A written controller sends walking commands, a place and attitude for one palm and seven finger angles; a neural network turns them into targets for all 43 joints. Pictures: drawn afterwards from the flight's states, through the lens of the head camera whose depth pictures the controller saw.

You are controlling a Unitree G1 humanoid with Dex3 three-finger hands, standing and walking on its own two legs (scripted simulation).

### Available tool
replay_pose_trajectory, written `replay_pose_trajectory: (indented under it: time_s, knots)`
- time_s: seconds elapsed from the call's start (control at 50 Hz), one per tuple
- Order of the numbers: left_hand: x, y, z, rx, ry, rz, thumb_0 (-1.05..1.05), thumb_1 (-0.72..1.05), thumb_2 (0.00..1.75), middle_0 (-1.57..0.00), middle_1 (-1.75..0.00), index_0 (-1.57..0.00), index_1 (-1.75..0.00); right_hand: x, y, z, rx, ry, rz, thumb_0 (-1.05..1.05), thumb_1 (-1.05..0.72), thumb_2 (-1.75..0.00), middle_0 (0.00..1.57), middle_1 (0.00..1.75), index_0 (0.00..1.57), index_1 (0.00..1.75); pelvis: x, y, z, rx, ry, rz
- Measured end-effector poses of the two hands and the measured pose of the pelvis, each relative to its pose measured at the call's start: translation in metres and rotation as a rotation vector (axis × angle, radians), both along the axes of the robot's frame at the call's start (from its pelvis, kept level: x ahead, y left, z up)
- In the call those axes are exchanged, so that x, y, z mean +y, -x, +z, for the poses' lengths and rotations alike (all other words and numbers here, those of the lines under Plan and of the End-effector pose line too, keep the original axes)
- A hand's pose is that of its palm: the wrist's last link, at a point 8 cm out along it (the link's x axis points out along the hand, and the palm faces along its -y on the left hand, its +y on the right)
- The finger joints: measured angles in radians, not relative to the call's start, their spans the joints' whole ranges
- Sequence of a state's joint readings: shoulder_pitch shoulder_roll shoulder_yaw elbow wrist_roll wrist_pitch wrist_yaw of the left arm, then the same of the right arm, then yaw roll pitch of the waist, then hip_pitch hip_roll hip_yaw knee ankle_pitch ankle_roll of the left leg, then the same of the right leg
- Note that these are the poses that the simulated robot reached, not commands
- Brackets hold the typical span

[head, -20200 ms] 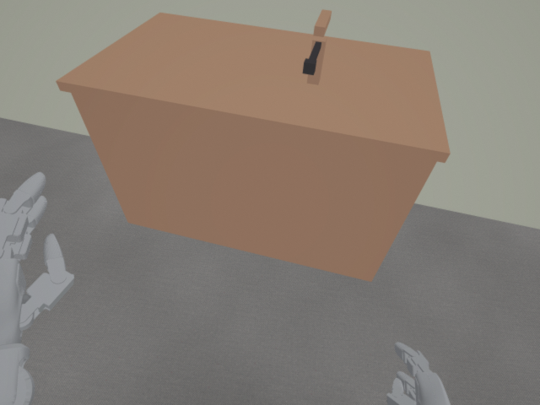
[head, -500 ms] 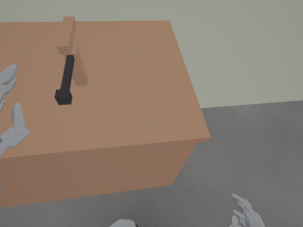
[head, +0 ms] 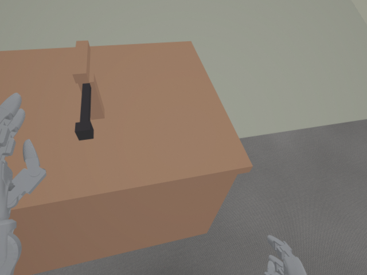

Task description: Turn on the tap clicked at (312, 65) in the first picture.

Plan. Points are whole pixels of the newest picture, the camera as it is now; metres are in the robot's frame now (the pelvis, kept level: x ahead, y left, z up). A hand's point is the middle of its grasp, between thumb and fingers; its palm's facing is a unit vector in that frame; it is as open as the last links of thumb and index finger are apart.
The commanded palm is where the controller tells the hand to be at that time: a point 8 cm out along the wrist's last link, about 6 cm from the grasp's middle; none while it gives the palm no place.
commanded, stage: come to a stop and stand still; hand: left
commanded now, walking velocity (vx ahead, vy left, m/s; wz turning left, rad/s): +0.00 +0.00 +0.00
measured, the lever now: (84, 130) +0.35 +0.25 +0.12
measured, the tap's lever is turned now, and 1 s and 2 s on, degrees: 0 0 0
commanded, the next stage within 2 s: look again from close up in 0.30 s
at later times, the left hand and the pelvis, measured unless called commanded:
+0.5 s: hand (49, 173) +0.22 +0.25 +0.16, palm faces +0.38 -0.85 -0.37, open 7.4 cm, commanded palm +0.17 +0.28 +0.18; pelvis +0.01 +0.00 +0.00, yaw +0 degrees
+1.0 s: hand (45, 153) +0.24 +0.25 +0.18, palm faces +0.41 -0.83 -0.38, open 7.5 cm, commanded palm +0.16 +0.27 +0.18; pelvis +0.00 -0.01 +0.00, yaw -1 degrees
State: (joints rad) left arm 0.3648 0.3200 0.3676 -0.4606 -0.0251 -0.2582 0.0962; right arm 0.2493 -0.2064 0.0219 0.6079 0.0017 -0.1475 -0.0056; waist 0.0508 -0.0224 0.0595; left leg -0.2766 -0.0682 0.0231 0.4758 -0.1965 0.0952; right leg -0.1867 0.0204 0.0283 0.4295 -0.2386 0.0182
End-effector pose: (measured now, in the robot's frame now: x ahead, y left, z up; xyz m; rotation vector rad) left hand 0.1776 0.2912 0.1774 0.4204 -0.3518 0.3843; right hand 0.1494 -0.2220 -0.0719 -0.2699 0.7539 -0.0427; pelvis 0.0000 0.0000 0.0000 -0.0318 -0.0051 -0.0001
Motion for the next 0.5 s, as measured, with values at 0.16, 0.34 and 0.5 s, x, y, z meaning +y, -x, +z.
replay_pose_trajectory:
  time_s: [0.16,0.34,0.5]
  knots:
    - [-0.007,-0.019,-0.006,0.059,-0.028,-0.077,0.02,0.88,0.9,-0.2,-0.3,-0.21,-0.3,0.005,-0.02,0.014,-0.094,-0.026,-0.044,0.01,-0.9,-0.9,0.2,0.3,0.2,0.3,0.002,-0.004,0.001,-0.001,0.0,-0.011]
    - [-0.004,-0.01,-0.003,0.067,-0.034,-0.056,0.02,0.88,0.9,-0.21,-0.3,-0.21,-0.3,0.002,-0.027,0.016,-0.083,-0.009,-0.022,0.01,-0.9,-0.9,0.2,0.3,0.2,0.3,0.0,-0.007,0.002,0.003,-0.001,-0.003]
    - [-0.005,-0.005,-0.005,0.081,-0.014,-0.027,0.02,0.88,0.9,-0.21,-0.3,-0.21,-0.3,0.0,-0.026,0.012,-0.064,-0.015,-0.022,0.01,-0.9,-0.9,0.2,0.3,0.2,0.3,-0.003,-0.007,0.003,-0.005,-0.001,0.002]
